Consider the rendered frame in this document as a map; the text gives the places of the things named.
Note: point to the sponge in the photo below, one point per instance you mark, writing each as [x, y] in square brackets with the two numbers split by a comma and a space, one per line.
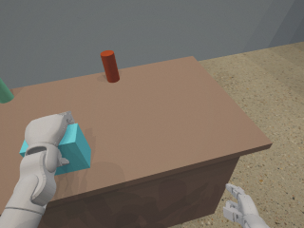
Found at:
[74, 147]

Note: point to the robot left hand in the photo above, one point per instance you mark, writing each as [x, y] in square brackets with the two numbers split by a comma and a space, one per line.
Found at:
[49, 129]

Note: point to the left robot forearm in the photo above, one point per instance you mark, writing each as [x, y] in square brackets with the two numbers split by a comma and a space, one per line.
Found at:
[35, 188]

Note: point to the right robot forearm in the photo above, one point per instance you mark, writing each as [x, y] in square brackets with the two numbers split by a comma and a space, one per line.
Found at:
[253, 221]

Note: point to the table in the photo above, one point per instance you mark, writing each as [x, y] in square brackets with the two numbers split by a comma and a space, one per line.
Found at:
[165, 140]

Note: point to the robot right hand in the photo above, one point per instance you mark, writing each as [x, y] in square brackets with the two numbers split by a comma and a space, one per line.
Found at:
[244, 206]

